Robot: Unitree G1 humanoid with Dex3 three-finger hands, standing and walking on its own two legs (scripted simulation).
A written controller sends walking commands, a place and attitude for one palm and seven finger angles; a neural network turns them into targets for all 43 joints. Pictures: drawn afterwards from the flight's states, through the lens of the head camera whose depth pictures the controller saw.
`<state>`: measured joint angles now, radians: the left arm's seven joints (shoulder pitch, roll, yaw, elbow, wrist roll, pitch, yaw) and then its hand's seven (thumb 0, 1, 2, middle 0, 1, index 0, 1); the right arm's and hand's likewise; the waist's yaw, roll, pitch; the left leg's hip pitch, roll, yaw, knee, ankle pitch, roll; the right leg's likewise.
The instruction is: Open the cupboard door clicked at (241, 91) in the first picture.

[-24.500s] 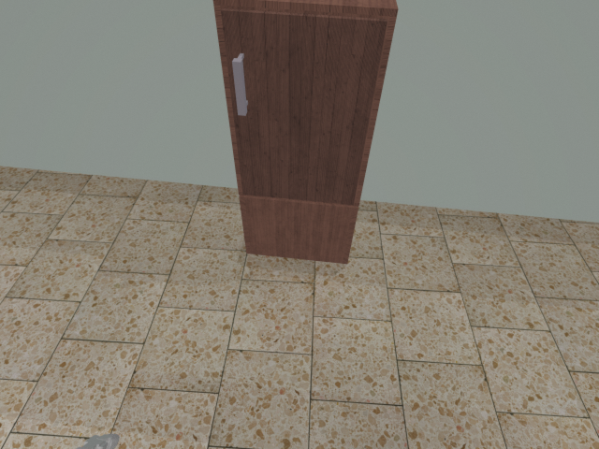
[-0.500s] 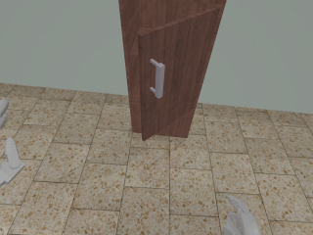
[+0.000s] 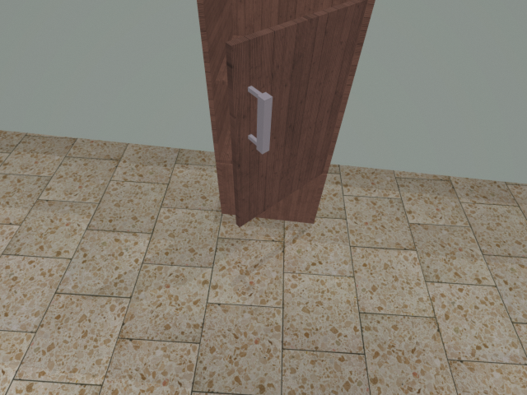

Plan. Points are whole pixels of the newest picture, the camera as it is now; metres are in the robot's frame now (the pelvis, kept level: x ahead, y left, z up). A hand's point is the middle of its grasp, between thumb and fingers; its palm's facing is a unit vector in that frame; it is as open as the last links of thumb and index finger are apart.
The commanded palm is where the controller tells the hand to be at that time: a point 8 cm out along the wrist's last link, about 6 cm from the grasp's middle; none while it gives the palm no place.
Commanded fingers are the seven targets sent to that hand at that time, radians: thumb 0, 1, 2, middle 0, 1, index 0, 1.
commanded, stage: let the arm hang, fingers relaxed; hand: left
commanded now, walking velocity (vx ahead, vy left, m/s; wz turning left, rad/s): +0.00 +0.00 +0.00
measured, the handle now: (258, 120) +0.66 +0.04 +0.03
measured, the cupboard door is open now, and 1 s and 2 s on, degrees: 46 46 46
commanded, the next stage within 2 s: look to check the result in 0.76 s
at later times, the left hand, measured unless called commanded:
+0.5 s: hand out of the picture +0.04 +0.21 -0.16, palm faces +0.02 -0.96 -0.28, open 7.4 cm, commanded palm none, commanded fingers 0.00 0.90 0.90 -0.20 -0.30 -0.20 -0.30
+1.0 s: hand out of the picture +0.06 +0.20 -0.16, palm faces +0.02 -0.96 -0.27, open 7.4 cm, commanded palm none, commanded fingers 0.00 0.90 0.90 -0.20 -0.30 -0.20 -0.30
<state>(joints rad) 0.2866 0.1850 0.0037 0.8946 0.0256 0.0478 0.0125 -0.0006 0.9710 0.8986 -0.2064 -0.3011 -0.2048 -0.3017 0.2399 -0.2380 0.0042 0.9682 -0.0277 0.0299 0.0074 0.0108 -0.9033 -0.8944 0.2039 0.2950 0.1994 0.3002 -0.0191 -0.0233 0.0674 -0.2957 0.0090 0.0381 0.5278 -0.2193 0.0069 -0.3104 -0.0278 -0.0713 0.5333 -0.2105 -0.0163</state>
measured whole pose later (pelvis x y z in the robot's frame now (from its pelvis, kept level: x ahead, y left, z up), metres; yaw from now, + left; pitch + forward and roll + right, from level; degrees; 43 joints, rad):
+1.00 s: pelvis +0.03 -0.01 +0.01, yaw +0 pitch -2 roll +0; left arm 0.18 0.22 0.03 1.15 0.02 -0.01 0.02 0.00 0.90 0.90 -0.20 -0.30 -0.20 -0.30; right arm 0.19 -0.22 -0.01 1.13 -0.02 0.01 -0.01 0.01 -0.90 -0.89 0.20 0.30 0.20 0.30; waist 0.00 0.02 0.07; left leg -0.16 0.02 0.03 0.37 -0.18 -0.01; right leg -0.17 -0.01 -0.08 0.38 -0.18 -0.02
